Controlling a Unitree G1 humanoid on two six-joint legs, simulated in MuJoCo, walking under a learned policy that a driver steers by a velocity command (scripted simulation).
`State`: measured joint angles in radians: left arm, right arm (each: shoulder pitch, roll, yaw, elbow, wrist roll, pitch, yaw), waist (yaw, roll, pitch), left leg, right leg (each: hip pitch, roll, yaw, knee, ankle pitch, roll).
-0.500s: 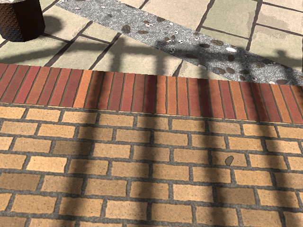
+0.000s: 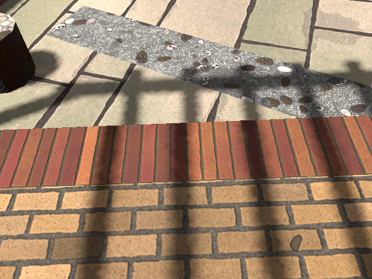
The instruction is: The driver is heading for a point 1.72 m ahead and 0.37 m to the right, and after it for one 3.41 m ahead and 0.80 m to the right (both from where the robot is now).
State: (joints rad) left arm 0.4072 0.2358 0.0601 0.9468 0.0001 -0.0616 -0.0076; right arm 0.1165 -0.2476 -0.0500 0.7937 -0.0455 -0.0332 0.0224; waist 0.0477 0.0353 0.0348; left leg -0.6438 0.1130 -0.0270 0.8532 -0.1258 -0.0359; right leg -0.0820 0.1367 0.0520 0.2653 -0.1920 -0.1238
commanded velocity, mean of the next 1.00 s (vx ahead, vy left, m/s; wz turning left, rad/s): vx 0.50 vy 0.00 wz -0.39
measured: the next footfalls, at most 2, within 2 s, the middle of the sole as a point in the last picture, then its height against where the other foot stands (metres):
left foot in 0.22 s outside the picture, level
right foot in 0.74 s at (259, 276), level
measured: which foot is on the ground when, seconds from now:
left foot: up 0.00-0.20, down 0.22-0.74, up 0.76-1.00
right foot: down 0.00-0.24, up 0.26-0.72, down 0.74-1.00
